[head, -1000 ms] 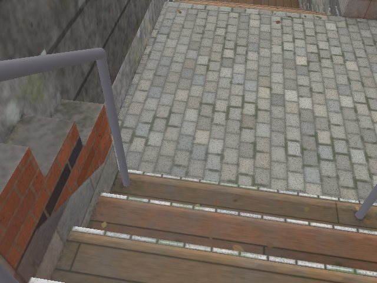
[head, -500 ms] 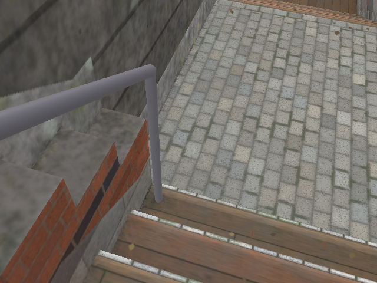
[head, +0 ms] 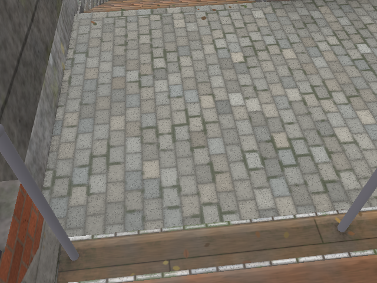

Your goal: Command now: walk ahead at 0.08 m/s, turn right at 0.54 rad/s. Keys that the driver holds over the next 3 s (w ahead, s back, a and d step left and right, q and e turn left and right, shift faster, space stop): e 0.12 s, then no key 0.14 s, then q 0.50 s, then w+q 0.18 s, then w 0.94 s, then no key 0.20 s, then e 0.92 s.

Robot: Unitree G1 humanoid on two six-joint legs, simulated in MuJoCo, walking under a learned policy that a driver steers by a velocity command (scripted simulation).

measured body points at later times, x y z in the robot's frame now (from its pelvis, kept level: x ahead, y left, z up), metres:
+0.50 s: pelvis +0.15 -0.06 -0.13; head +0.17 -0.07 +0.32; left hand +0.23 +0.16 -0.27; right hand +0.15 -0.29 -0.28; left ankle +0.18 +0.08 -0.82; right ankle +0.16 -0.16 -0.84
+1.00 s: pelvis +0.20 +0.03 -0.12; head +0.20 +0.04 +0.33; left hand +0.27 +0.29 -0.24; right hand +0.23 -0.19 -0.26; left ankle +0.18 +0.10 -0.84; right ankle +0.24 -0.11 -0.72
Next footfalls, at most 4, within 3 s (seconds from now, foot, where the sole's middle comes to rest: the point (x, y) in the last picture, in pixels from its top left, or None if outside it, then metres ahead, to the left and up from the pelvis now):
0.10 right None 0.20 -0.16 -0.87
0.46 left None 0.22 0.10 -0.87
1.46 right None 0.49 -0.10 -1.05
2.08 left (145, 254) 0.80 0.16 -1.22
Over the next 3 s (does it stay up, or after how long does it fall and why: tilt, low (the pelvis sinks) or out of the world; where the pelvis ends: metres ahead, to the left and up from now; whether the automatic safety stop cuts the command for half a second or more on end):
stays up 0.87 0.07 -0.50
